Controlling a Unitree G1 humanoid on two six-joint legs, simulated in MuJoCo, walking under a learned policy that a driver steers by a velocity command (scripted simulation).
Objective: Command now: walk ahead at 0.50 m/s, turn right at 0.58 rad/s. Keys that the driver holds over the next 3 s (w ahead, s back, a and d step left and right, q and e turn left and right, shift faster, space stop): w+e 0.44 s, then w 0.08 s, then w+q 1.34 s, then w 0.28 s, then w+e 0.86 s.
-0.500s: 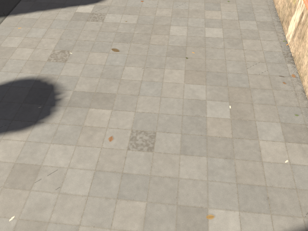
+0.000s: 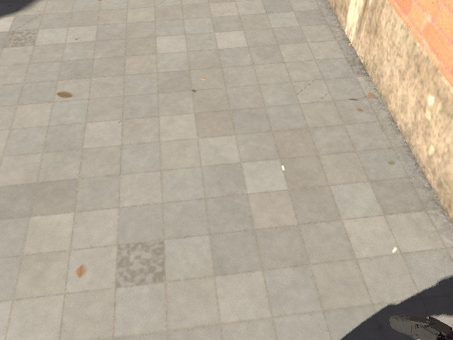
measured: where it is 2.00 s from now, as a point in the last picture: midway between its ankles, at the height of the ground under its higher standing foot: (259, 180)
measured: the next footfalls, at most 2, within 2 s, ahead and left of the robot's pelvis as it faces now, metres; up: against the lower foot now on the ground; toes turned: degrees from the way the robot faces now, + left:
left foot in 0.04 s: +0.17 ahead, +0.15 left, +0.00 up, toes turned -4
right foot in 0.54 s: +0.40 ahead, -0.19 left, +0.00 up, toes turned -20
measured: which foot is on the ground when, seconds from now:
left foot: up 0.00-0.02, down 0.04-0.56, up 0.58-1.00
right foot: down 0.00-0.04, up 0.06-0.52, down 0.54-1.00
